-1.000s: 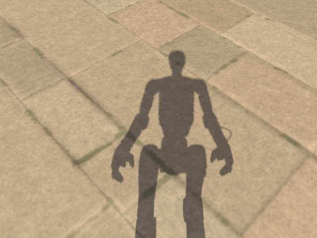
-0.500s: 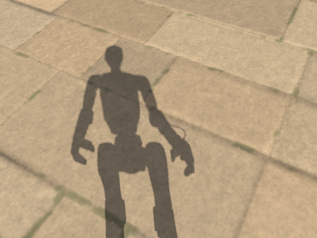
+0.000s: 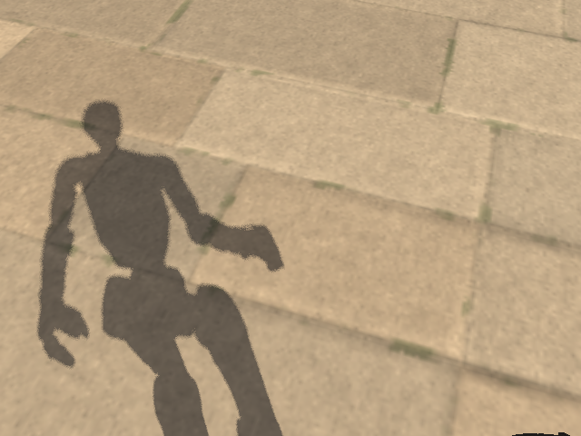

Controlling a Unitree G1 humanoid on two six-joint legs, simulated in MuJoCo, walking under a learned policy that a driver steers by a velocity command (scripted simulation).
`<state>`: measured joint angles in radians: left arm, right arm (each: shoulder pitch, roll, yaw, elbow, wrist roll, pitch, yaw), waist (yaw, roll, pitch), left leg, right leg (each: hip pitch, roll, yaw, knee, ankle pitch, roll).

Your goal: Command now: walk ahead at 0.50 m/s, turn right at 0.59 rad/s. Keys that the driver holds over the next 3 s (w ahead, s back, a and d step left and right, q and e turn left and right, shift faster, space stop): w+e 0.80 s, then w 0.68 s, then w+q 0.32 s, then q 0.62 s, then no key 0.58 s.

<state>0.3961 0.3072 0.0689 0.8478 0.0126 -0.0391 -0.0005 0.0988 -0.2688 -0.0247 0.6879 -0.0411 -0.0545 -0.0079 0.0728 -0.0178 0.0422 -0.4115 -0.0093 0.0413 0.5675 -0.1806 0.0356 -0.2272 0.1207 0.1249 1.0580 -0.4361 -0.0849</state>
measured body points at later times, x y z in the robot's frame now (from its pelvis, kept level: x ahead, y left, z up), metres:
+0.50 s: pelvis +0.25 -0.06 -0.01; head +0.29 -0.08 +0.44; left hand +0.53 +0.11 -0.10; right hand +0.17 -0.32 -0.15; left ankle +0.11 +0.11 -0.65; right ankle +0.32 -0.14 -0.73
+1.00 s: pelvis +0.53 -0.14 -0.01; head +0.56 -0.15 +0.44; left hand +0.66 +0.12 -0.13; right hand +0.60 -0.46 -0.08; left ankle +0.68 -0.12 -0.73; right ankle +0.32 -0.13 -0.72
